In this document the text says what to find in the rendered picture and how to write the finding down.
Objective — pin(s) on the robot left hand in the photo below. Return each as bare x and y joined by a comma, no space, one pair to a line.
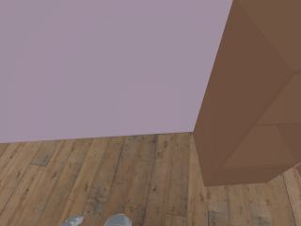
73,221

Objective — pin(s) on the left robot thigh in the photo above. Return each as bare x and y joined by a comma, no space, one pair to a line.
118,220

